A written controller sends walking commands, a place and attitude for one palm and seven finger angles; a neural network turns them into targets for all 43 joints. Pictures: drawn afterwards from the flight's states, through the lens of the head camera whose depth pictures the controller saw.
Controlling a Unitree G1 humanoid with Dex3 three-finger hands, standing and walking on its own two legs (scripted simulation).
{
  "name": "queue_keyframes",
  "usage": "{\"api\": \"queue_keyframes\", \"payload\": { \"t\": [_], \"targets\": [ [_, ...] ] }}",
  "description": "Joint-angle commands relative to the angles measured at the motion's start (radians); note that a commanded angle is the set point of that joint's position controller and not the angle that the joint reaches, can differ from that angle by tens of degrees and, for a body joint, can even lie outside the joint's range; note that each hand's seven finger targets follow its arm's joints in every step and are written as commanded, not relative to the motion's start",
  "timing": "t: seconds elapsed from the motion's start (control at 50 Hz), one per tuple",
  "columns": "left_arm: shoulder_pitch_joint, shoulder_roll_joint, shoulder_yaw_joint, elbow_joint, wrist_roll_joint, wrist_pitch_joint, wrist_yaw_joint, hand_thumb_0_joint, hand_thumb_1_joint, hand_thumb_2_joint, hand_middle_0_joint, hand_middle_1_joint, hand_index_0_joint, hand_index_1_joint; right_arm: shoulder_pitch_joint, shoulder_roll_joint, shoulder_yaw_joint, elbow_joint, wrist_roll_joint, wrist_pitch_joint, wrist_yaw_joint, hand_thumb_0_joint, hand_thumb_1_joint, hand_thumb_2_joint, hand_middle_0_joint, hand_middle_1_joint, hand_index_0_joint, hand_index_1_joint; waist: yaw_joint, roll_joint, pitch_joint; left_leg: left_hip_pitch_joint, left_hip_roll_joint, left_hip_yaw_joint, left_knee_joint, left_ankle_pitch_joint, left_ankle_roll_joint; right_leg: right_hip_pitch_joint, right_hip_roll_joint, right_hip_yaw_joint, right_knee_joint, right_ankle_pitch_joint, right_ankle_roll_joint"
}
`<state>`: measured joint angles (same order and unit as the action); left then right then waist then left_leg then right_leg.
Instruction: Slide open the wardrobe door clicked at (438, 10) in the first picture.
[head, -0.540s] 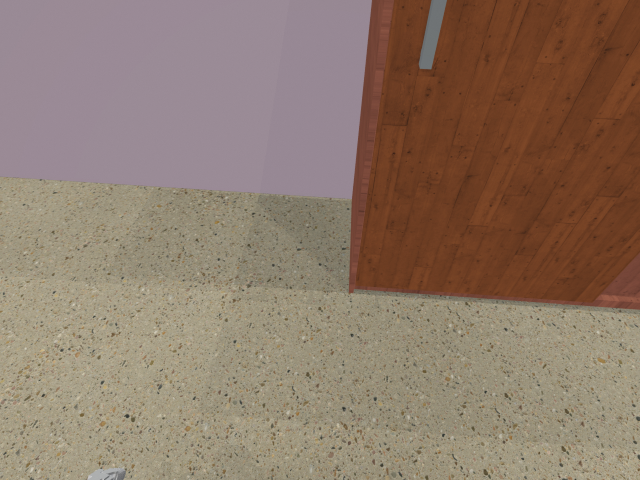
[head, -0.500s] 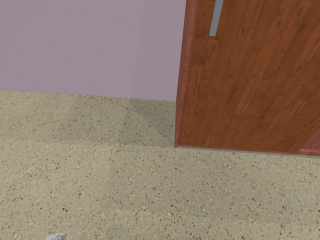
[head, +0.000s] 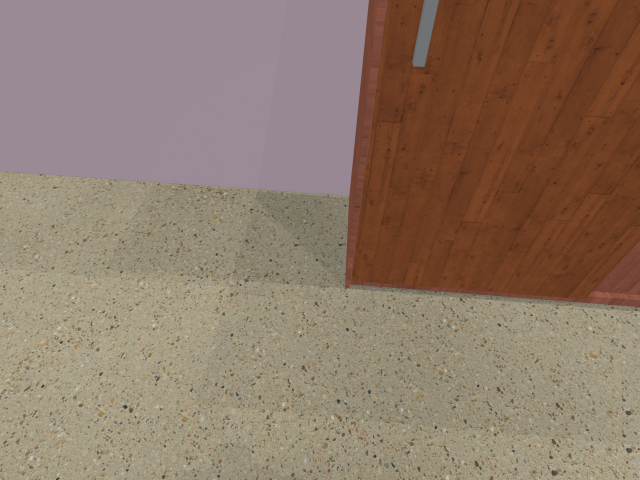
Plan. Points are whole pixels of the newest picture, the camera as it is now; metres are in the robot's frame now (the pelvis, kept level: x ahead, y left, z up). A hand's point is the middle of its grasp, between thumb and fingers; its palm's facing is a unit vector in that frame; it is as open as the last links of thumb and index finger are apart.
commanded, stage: stand and wait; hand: left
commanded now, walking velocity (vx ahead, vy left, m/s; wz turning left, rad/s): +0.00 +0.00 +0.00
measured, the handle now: (429, 0) +0.92 -0.16 +0.25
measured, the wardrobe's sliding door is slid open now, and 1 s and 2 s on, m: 0.00 0.00 0.00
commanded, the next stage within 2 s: look at it before walking up in 0.28 s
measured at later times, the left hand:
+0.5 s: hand out of the picture +0.08 +0.24 -0.15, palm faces -0.03 -0.94 -0.33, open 7.4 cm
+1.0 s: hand out of the picture +0.09 +0.24 -0.15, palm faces -0.03 -0.94 -0.34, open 7.4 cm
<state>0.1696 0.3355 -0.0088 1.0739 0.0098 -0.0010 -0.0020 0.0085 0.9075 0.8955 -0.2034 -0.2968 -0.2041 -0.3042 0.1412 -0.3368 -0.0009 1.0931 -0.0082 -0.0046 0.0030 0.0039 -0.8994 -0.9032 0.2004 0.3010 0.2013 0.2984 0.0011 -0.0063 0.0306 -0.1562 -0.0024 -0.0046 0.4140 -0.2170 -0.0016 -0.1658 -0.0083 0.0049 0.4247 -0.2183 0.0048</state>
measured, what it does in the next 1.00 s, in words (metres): stands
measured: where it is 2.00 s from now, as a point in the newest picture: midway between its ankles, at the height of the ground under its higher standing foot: outside the picture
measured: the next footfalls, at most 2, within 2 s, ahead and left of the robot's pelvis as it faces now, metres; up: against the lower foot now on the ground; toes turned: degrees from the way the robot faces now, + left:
left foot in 1.92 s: +0.06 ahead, +0.12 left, +0.00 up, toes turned -28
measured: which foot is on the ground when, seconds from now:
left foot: down 0.00-1.00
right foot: down 0.00-1.00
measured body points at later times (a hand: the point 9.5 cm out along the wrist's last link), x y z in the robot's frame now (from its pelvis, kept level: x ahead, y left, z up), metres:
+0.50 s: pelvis +0.00 +0.00 +0.00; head +0.00 +0.00 +0.45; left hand +0.08 +0.29 -0.13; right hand +0.07 -0.30 -0.13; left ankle +0.01 +0.12 -0.74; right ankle +0.01 -0.12 -0.74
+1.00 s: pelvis +0.01 -0.01 +0.00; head +0.02 -0.01 +0.45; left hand +0.09 +0.29 -0.13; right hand +0.10 -0.30 -0.13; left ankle +0.01 +0.12 -0.74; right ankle +0.01 -0.12 -0.74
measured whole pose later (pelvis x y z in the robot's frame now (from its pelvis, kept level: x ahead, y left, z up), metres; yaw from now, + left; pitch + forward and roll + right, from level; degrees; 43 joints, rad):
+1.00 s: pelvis +0.01 -0.01 +0.00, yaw +0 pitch -2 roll +0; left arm 0.14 0.34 -0.01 1.09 0.01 -0.01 0.00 0.01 0.91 0.90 -0.20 -0.30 -0.20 -0.30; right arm 0.10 -0.34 0.01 1.11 0.00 -0.01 0.00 0.00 -0.90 -0.90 0.20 0.30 0.20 0.30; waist 0.00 0.00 0.03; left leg -0.12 0.01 -0.01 0.36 -0.21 -0.01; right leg -0.14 0.00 0.00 0.38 -0.21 0.00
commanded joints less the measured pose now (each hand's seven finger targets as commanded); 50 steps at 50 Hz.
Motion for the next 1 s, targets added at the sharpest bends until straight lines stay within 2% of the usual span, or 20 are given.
{"api": "queue_keyframes", "payload": {
  "t": [0.0, 0.18, 0.62, 0.68, 0.84, 0.98],
  "targets": [
    [-0.062, 0.209, 0.043, -0.067, 0.001, -0.027, 0.013, 0.0, 0.9, 0.9, -0.2, -0.3, -0.2, -0.3, -0.067, -0.197, -0.039, -0.064, -0.002, -0.027, -0.013, 0.0, -0.9, -0.9, 0.2, 0.3, 0.2, 0.3, -0.002, -0.005, -0.041, -0.008, 0.105, -0.094, -0.087, 0.062, 0.031, -0.009, -0.114, 0.116, -0.102, 0.031, -0.041],
    [-0.058, 0.208, 0.042, -0.055, 0.001, -0.026, 0.013, 0.0, 0.9, 0.9, -0.2, -0.3, -0.2, -0.3, -0.057, -0.201, -0.038, -0.045, -0.002, -0.027, -0.012, 0.0, -0.9, -0.9, 0.2, 0.3, 0.2, 0.3, 0.001, 0.002, -0.029, -0.016, 0.109, -0.098, -0.103, 0.037, 0.03, -0.019, -0.11, 0.122, -0.114, -0.005, -0.04],
    [-0.075, 0.207, 0.043, -0.058, 0.003, -0.027, 0.013, 0.0, 0.9, 0.9, -0.2, -0.3, -0.2, -0.3, -0.079, -0.205, -0.035, -0.047, 0.0, -0.031, -0.015, 0.0, -0.9, -0.9, 0.2, 0.3, 0.2, 0.3, 0.001, 0.011, -0.047, 0.017, 0.119, -0.093, -0.109, 0.12, 0.029, 0.009, -0.108, 0.105, -0.099, 0.113, -0.035],
    [-0.073, 0.21, 0.044, -0.059, 0.002, -0.03, 0.014, 0.0, 0.9, 0.9, -0.2, -0.3, -0.2, -0.3, -0.078, -0.205, -0.035, -0.049, 0.001, -0.031, -0.015, 0.0, -0.9, -0.9, 0.2, 0.3, 0.2, 0.3, 0.001, -0.005, -0.06, 0.027, 0.118, -0.091, -0.101, 0.148, 0.027, 0.021, -0.113, 0.107, -0.1, 0.148, -0.038],
    [-0.067, 0.21, 0.044, -0.055, 0.002, -0.031, 0.015, 0.0, 0.9, 0.9, -0.2, -0.3, -0.2, -0.3, -0.082, -0.207, -0.034, -0.05, 0.001, -0.03, -0.016, 0.0, -0.9, -0.9, 0.2, 0.3, 0.2, 0.3, 0.001, 0.006, -0.078, 0.051, 0.12, -0.089, -0.097, 0.188, 0.027, 0.039, -0.114, 0.105, -0.099, 0.195, -0.039],
    [-0.072, 0.215, 0.044, -0.053, 0.001, -0.031, 0.015, 0.0, 0.9, 0.9, -0.2, -0.3, -0.2, -0.3, -0.086, -0.205, -0.034, -0.046, 0.001, -0.027, -0.017, 0.0, -0.9, -0.9, 0.2, 0.3, 0.2, 0.3, -0.001, 0.003, -0.055, 0.046, 0.118, -0.085, -0.106, 0.168, 0.022, 0.033, -0.114, 0.11, -0.112, 0.186, -0.039]
  ]
}}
